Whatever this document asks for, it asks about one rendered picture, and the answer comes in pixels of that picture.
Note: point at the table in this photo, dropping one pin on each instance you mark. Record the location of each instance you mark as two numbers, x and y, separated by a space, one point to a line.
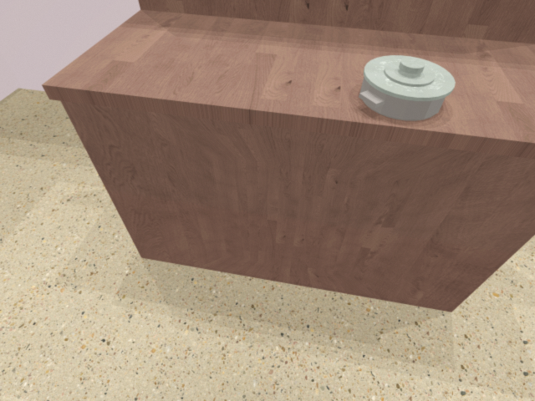
230 136

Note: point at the pot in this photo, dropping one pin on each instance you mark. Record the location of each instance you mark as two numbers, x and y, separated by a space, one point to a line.
396 108

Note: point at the knob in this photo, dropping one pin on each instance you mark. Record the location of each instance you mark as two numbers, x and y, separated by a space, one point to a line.
411 65

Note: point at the lid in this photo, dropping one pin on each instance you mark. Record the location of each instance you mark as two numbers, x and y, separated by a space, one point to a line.
383 73

